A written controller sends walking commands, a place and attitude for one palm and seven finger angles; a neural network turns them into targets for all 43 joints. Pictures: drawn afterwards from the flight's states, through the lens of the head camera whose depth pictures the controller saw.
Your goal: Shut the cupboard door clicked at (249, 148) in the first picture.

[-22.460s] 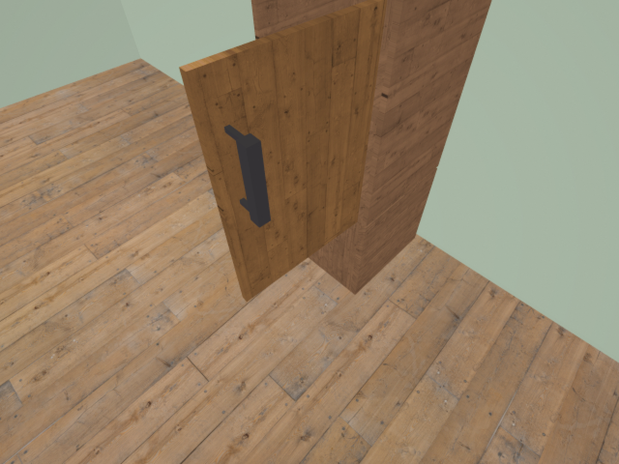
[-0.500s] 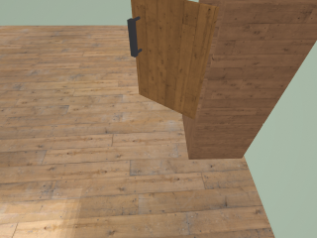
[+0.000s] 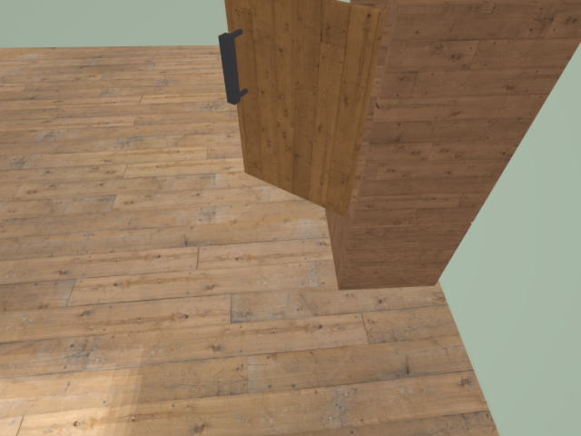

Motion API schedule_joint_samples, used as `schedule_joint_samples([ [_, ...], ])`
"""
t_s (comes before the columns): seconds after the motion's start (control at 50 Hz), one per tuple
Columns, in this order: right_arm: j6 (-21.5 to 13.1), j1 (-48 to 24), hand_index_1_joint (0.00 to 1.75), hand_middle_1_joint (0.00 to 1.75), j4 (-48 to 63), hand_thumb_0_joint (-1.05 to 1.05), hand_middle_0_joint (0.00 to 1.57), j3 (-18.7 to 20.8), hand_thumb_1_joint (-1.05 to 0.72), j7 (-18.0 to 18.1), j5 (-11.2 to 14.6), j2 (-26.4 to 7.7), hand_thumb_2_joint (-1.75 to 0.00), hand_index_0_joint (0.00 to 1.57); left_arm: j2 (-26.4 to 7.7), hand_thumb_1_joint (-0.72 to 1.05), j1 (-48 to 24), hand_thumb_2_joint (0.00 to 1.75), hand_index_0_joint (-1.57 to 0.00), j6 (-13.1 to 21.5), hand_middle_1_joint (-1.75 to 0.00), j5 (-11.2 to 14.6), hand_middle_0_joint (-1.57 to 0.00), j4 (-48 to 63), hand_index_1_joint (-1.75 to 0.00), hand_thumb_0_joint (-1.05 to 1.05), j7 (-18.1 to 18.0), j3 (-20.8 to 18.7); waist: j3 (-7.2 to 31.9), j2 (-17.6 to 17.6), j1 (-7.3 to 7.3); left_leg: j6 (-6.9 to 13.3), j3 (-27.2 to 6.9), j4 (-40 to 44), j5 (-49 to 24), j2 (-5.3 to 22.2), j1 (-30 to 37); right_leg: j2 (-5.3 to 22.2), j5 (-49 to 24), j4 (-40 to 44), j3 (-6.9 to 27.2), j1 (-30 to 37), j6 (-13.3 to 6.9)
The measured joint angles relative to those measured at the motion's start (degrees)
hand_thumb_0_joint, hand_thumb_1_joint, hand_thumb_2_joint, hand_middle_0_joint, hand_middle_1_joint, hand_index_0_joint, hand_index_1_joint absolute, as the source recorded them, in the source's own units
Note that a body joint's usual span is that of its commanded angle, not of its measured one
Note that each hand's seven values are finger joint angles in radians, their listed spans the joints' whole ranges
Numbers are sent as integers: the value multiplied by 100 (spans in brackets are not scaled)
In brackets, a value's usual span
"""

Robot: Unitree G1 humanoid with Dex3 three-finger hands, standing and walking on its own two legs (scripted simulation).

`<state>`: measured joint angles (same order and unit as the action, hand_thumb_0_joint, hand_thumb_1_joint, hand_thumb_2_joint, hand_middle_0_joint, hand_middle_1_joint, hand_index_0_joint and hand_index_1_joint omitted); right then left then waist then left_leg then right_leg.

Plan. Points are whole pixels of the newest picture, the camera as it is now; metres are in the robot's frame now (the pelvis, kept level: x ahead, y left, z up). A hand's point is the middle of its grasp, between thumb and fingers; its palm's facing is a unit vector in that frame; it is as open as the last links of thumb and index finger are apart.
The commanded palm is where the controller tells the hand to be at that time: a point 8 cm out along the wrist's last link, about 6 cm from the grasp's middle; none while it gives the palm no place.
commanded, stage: look to check the result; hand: left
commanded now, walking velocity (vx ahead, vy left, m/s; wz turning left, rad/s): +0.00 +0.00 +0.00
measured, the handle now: (236, 67) +0.96 +0.19 +0.05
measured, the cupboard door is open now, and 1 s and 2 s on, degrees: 55 55 55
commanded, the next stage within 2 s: walk to a spot facing it in 0.46 s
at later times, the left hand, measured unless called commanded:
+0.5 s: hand out of the picture +0.06 +0.22 -0.16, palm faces +0.00 -0.95 -0.31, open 7.4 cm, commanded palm none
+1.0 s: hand out of the picture +0.03 +0.21 -0.20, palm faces +0.19 -0.95 -0.24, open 7.4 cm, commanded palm none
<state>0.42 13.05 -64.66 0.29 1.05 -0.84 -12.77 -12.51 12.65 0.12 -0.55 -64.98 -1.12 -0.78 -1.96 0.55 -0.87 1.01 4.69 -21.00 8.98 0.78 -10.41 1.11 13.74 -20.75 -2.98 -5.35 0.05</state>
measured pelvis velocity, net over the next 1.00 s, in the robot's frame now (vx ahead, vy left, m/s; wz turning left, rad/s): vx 0.02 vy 0.01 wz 0.19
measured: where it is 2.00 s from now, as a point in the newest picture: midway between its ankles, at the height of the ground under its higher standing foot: outside the picture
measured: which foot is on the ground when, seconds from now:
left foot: down 0.00-1.00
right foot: down 0.00-0.96, up 0.98-1.00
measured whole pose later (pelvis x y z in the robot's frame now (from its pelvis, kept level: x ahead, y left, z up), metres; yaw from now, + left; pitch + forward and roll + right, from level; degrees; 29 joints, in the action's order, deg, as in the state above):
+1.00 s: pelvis +0.02 +0.01 -0.03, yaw +11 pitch -2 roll +0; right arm 3.3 13.0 -56.8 2.0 -0.7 -1.7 -11.0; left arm -12.7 12.0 -3.1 -0.8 -56.7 -1.7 -3.2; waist -6.8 -1.6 -1.8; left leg 1.6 3.5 -39.6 16.5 0.6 -20.3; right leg 5.5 31.8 -48.0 -8.4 -13.7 1.4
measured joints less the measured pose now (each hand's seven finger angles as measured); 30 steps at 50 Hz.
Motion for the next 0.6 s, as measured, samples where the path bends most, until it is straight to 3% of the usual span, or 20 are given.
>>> schedule_joint_samples([
  [0.6, 0, -546, 30, 30, 74, 1, 21, -22, -90, -39, 0, -439, -90, 20, -387, 91, -371, 90, -20, 63, -29, 11, -21, 9, -30, 0, 31, 2, 3, 11, 35, -149, -38, 228, 35, 108, 230, -131, -18, 358, -26, 288, -117],
])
